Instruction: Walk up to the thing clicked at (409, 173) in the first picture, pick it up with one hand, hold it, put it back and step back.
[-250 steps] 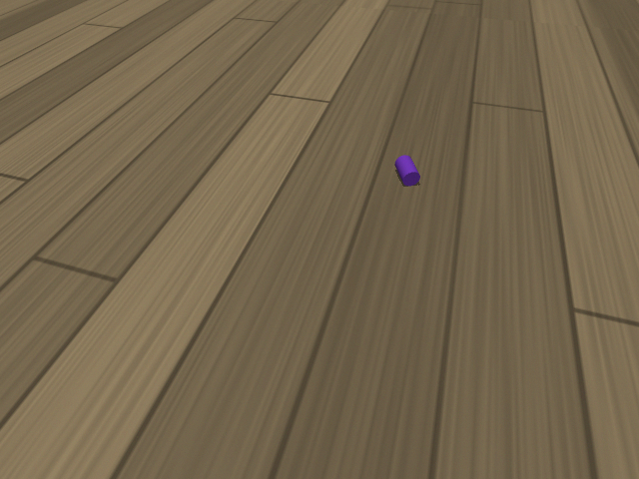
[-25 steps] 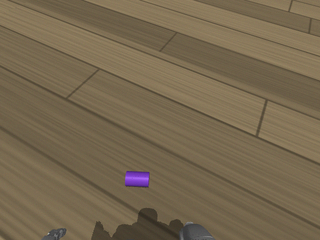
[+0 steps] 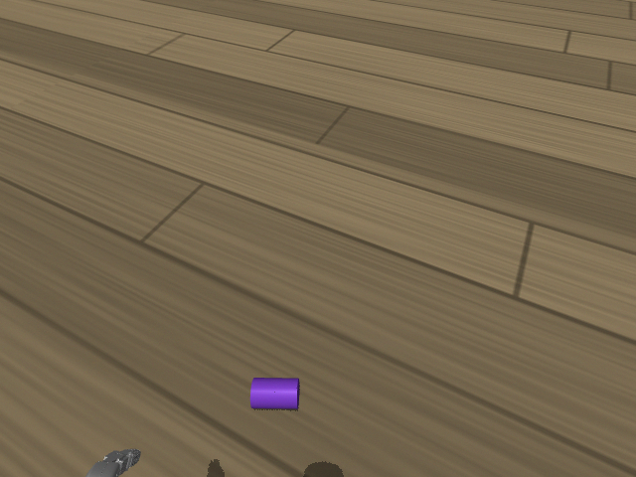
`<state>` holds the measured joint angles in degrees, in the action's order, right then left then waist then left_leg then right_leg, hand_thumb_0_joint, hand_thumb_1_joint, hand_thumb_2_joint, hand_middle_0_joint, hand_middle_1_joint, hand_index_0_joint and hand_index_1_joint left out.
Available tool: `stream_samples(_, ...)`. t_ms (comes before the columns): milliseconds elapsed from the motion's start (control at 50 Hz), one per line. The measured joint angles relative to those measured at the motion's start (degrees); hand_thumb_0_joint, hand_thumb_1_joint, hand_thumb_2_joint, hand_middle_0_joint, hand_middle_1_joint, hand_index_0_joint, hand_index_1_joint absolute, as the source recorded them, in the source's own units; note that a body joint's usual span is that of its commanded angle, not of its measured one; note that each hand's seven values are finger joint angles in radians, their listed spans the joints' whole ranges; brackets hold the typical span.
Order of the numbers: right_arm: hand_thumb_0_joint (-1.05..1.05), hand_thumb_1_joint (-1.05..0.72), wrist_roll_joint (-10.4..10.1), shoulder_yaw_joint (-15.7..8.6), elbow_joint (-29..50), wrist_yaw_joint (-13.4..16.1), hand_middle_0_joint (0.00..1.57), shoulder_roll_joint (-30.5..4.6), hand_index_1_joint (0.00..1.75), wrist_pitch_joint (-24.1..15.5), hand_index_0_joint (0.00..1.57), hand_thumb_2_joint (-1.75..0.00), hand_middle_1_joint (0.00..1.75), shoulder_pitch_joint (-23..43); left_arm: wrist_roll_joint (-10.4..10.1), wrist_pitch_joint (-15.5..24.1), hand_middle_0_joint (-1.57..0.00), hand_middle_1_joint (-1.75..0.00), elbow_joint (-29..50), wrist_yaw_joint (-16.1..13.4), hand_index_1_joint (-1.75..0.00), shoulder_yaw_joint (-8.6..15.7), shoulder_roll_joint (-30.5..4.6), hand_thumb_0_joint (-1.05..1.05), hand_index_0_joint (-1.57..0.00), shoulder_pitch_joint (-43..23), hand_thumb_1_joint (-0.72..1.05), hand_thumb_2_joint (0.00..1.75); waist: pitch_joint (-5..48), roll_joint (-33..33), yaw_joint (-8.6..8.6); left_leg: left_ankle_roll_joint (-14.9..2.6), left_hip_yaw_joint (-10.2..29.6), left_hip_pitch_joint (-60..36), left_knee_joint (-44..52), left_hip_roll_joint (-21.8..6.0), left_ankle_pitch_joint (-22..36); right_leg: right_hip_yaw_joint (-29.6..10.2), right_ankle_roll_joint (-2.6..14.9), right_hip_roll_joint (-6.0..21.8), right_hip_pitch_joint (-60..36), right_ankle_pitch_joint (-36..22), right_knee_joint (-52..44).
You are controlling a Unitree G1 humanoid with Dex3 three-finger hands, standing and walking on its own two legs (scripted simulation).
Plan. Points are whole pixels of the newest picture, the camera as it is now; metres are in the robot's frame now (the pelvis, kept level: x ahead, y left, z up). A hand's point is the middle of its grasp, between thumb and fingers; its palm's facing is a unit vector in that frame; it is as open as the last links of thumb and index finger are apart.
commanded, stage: walk up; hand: left
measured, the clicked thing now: (275, 393) +0.46 +0.19 -0.72
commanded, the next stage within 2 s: stand in 1.08 s
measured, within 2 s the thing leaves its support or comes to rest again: neither
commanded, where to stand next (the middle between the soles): +0.09 -0.01 m, yaw +2 degrees
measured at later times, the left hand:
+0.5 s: hand out of the picture +0.11 +0.25 -0.14, palm faces +0.05 -0.95 -0.30, open 7.3 cm
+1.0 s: hand out of the picture +0.08 +0.26 -0.14, palm faces +0.07 -0.95 -0.31, open 7.3 cm
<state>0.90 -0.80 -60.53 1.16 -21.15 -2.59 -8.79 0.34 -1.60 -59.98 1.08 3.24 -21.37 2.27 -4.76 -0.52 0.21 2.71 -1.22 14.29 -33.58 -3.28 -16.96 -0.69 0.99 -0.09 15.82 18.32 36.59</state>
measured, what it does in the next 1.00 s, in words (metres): stands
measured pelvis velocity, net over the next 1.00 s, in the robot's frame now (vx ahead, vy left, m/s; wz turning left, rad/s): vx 0.00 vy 0.01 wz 0.04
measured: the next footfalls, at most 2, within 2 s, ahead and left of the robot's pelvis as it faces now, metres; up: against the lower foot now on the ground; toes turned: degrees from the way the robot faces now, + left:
none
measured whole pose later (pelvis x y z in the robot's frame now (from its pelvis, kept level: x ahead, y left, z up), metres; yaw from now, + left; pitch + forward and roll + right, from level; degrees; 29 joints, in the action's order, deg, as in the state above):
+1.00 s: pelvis +0.00 +0.01 +0.01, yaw +2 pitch -2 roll +0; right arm 0.9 -0.6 -62.2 0.9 -20.8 -1.8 -6.7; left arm 0.7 -2.3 -61.7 1.9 3.7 -19.6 4.2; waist -4.3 -0.1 -0.5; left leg 2.4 0.8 11.5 -24.3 -2.7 -11.2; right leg 1.6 0.3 0.5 11.0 12.5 25.2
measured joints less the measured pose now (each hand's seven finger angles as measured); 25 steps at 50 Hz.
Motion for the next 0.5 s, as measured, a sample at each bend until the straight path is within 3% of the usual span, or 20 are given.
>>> stream_samples(260,0.01,-0.90,-0.5,-0.2,-2.2,0.3,0.21,-1.3,0.30,0.6,0.21,-0.90,0.30,2.6,0.1,-0.4,-0.20,-0.30,-2.7,0.2,-0.30,-0.4,2.5,0.01,-0.21,0.8,0.91,0.89,-0.6,0.7,-0.62,0.55,1.2,-2.3,7.0,-0.2,3.8,1.4,0.80,-0.2,-2.3,-2.4,-5.9)
stream_samples(500,0.01,-0.90,-0.1,0.1,-2.1,0.2,0.21,-0.3,0.30,0.5,0.21,-0.90,0.30,2.9,0.0,-0.6,-0.21,-0.30,-1.7,0.6,-0.30,0.3,2.4,0.01,-0.21,-1.0,0.91,0.89,0.1,-0.4,-0.41,0.50,1.4,-2.6,8.3,-0.1,4.6,1.7,0.13,-0.1,-3.5,-4.0,-8.8)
